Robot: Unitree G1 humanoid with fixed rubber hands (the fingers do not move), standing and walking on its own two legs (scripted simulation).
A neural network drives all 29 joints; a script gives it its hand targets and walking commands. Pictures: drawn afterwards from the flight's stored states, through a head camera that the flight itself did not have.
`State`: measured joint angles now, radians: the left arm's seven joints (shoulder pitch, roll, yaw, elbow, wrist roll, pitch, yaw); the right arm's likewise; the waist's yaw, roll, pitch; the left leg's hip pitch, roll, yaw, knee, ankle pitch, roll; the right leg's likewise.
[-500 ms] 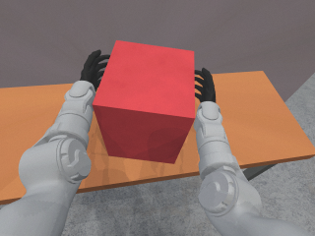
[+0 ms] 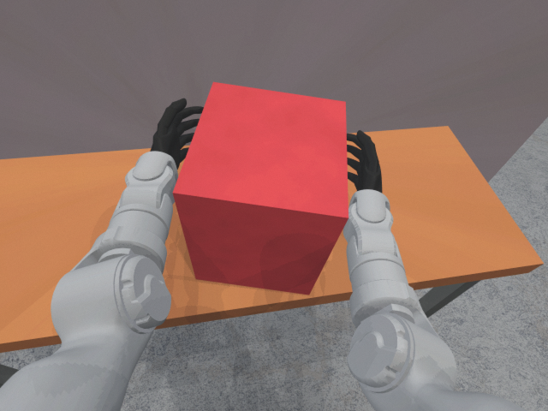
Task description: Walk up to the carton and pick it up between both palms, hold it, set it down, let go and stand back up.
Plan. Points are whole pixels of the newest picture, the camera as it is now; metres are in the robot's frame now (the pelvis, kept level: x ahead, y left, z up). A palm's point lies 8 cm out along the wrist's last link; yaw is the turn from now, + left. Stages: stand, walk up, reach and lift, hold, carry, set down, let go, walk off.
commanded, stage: reach and lift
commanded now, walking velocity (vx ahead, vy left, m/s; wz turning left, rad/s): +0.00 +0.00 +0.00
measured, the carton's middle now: (265, 197) +0.45 -0.01 +0.04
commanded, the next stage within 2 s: none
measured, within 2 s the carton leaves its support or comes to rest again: leaves its support in 0.20 s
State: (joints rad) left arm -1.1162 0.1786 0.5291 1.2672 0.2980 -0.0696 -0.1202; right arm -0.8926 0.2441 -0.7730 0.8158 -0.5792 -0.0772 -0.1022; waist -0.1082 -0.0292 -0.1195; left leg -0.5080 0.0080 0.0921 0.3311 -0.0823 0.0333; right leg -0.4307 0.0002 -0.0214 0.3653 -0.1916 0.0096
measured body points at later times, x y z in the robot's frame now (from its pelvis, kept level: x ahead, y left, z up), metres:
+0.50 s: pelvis -0.03 +0.00 +0.00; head +0.00 +0.03 +0.45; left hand +0.45 +0.14 +0.14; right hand +0.39 -0.15 +0.12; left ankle +0.03 +0.10 -0.74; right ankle -0.03 -0.12 -0.74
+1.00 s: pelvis -0.02 -0.01 +0.00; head -0.02 +0.01 +0.45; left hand +0.44 +0.14 +0.15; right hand +0.39 -0.16 +0.14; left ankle +0.03 +0.10 -0.74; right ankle -0.03 -0.12 -0.74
